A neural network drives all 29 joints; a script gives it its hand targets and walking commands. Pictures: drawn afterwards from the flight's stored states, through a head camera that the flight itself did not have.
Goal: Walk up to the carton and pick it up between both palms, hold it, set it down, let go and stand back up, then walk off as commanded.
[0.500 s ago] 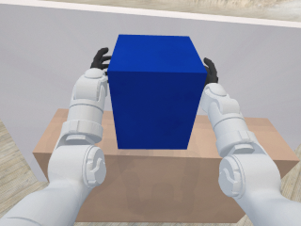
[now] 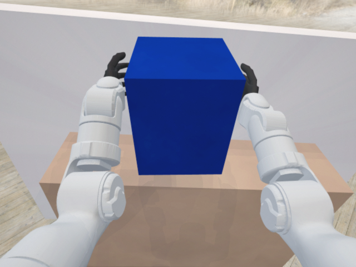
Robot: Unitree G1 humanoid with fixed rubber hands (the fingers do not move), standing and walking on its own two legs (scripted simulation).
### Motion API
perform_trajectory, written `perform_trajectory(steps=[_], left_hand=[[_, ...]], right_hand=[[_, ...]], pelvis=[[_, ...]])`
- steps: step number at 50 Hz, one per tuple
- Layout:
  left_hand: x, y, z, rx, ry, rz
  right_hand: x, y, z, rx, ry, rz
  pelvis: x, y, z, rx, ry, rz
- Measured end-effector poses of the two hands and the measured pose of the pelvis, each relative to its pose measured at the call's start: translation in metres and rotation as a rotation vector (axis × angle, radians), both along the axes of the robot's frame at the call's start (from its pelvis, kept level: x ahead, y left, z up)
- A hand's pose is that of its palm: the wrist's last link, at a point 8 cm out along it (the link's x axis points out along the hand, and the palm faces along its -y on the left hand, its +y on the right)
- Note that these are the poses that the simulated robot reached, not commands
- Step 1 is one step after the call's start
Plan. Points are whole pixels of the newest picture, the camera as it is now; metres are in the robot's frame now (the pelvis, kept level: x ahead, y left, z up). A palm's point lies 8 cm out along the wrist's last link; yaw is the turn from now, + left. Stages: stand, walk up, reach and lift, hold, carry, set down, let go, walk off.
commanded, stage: hold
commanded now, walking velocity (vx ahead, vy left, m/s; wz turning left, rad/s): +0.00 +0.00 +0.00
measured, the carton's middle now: (180, 106) +0.42 +0.02 +0.21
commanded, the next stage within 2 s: none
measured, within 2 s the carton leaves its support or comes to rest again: neither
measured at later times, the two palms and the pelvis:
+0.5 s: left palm (110, 83) +0.39 +0.17 +0.27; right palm (248, 96) +0.39 -0.12 +0.26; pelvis +0.00 +0.00 +0.00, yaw +0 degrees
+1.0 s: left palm (110, 83) +0.39 +0.17 +0.27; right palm (247, 96) +0.39 -0.12 +0.26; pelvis +0.00 +0.00 +0.00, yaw +0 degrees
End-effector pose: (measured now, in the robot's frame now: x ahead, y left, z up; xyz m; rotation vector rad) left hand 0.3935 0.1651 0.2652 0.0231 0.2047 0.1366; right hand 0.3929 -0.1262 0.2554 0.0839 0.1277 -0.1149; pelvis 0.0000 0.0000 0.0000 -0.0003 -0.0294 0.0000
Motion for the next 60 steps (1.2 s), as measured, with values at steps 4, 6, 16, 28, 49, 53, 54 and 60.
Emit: perform_trajectory(steps=[4,6,16,28,49,53,54,60], left_hand=[[-0.0012,0.0003,0.0017,-0.001,-0.001,0.001],[-0.0017,0.0004,0.0023,-0.002,-0.001,0.0],[-0.004,0.0013,0.0066,-0.003,-0.007,0.001],[-0.0056,0.0024,0.008,-0.002,-0.004,0.0],[-0.0055,0.0025,0.008,-0.003,-0.005,0.0],[-0.0055,0.0025,0.008,-0.003,-0.005,0.0],[-0.0055,0.0025,0.008,-0.003,-0.005,0.0],[-0.0054,0.0025,0.008,-0.003,-0.004,0.0]], right_hand=[[-0.001,0.0003,0.0022,0.001,0.0,0.001],[-0.0014,0.0004,0.0031,0.001,0.0,0.001],[-0.0034,0.0011,0.0081,0.004,-0.005,0.001],[-0.0049,0.0022,0.0093,0.005,-0.001,0.001],[-0.005,0.0024,0.0093,0.004,0.002,0.001],[-0.0051,0.0024,0.0093,0.004,0.003,0.001],[-0.0051,0.0024,0.0093,0.004,0.003,0.001],[-0.0051,0.0024,0.0092,0.004,0.004,0.0]], pelvis=[[0.0,0.0,0.0,0.0,0.0,0.0],[0.0,0.0,0.0,0.0,0.0,0.0],[-0.0001,0.0006,0.0001,-0.001,0.0,0.0],[-0.0005,0.0019,0.0002,-0.003,0.0,-0.001],[-0.0004,0.0021,0.0003,-0.003,0.0,-0.001],[-0.0005,0.0022,0.0003,-0.003,0.0,-0.001],[-0.0005,0.0022,0.0003,-0.003,0.0,-0.001],[-0.0004,0.0022,0.0003,-0.003,0.0,-0.001]])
